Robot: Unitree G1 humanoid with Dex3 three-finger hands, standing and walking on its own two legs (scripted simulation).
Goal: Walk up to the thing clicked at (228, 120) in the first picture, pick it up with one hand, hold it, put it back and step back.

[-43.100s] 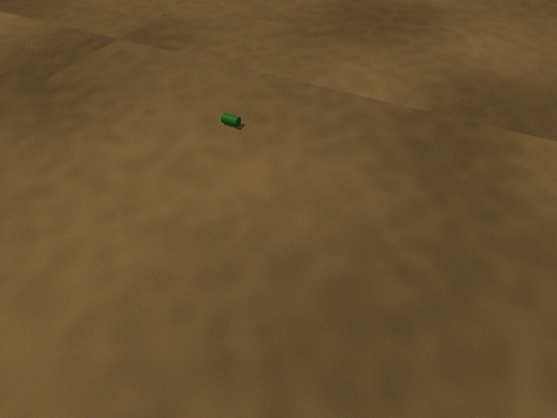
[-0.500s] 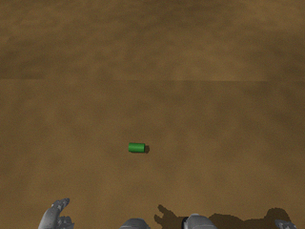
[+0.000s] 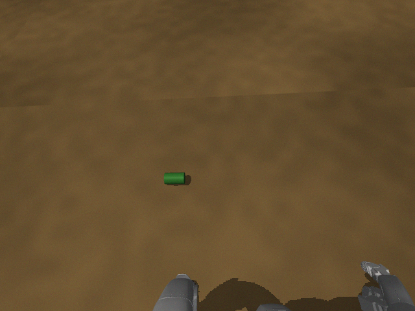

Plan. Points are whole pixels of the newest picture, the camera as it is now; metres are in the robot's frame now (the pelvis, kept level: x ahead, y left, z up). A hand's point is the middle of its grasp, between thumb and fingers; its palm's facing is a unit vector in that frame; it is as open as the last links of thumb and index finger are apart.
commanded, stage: step back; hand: left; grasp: from above
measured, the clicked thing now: (174, 178) +0.76 +0.25 -0.72
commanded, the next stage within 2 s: stand in 1.82 s
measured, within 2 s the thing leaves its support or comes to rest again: neither
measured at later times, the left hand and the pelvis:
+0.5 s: hand out of the picture -0.06 +0.25 -0.13, palm faces +0.09 -0.93 -0.35, open 7.4 cm; pelvis -0.17 -0.02 +0.02, yaw +6 degrees
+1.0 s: hand out of the picture -0.27 +0.23 -0.12, palm faces +0.10 -0.89 -0.44, open 7.4 cm; pelvis -0.28 -0.06 +0.01, yaw +6 degrees
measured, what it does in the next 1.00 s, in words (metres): walks backwards: left foot, then right foot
